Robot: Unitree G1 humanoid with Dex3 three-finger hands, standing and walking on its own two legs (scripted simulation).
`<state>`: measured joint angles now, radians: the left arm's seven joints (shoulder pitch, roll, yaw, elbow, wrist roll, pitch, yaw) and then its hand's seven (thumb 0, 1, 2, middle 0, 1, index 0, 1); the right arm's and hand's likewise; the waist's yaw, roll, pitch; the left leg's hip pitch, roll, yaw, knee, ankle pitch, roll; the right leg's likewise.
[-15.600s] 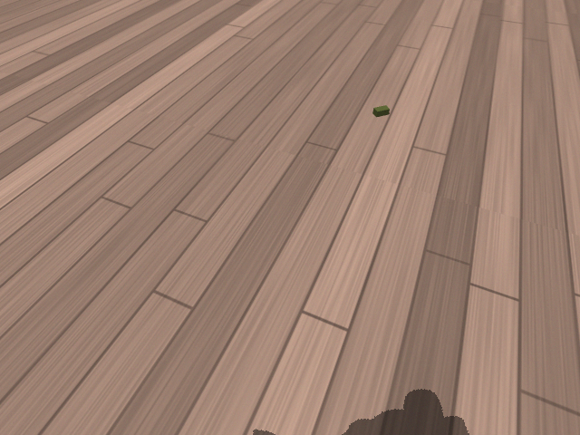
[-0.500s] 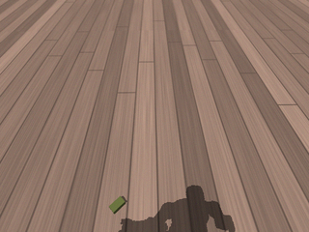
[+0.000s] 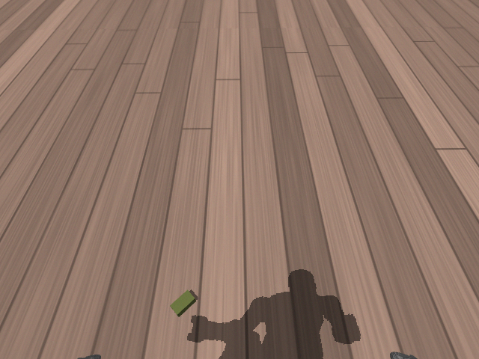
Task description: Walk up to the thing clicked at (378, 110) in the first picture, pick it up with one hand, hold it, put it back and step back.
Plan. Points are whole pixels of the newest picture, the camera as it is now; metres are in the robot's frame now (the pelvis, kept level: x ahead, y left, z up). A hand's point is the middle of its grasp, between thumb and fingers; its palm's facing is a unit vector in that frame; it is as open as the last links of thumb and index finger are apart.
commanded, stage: rise first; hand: left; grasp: from above
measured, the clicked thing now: (183, 303) +0.42 +0.23 -0.76
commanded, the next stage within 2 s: none
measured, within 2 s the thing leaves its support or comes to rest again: neither
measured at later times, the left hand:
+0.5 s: hand out of the picture +0.15 +0.26 -0.21, palm faces -0.10 -0.87 -0.49, open 13.7 cm
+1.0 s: hand out of the picture +0.13 +0.27 -0.27, palm faces -0.20 -0.75 -0.63, open 14.0 cm
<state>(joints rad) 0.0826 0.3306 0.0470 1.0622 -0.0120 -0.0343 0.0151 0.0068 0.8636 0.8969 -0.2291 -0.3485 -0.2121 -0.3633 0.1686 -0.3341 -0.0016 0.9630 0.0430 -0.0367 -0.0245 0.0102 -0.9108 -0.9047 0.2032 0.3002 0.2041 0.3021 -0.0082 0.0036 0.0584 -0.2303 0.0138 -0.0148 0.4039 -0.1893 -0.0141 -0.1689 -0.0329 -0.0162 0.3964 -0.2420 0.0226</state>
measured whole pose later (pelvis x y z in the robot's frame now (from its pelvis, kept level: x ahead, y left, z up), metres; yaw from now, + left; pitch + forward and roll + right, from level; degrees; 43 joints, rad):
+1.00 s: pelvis -0.01 +0.01 -0.12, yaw -1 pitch +22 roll -3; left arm 0.22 0.29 0.11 0.43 0.36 0.32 0.19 0.00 -0.48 0.91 -0.10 -1.03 -0.10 -1.03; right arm 0.16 -0.21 -0.03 0.57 0.00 -0.12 -0.05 0.01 -0.85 -0.88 0.21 0.30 0.21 0.30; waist -0.02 0.02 -0.15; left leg -1.13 0.04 -0.05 1.31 -0.57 -0.01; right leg -1.04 -0.01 -0.02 1.27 -0.61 0.03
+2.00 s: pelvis -0.10 +0.01 -0.42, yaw -8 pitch +34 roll -5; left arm -0.87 0.55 0.24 1.48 0.83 0.22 0.55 0.00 -0.12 0.68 -0.49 -0.64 -0.48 -0.65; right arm 0.12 -0.25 0.01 0.88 -0.13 -0.23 0.16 0.01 -0.90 -0.90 0.20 0.30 0.20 0.30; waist -0.15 0.02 -0.11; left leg -2.25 0.05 -0.12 2.28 -0.63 -0.02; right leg -2.16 0.06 -0.02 2.26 -0.70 0.04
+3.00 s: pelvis -0.09 +0.00 -0.46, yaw -11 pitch +32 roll -7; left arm -1.06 0.74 0.32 1.66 0.85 0.21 0.58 0.00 -0.25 0.73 -0.39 -0.74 -0.38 -0.75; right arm 0.12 -0.31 0.09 0.86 -0.18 -0.29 0.28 0.01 -0.92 -0.90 0.20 0.30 0.20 0.30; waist -0.23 -0.02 0.01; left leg -2.37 0.05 -0.20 2.45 -0.66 -0.04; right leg -2.27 0.09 -0.07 2.40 -0.70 0.05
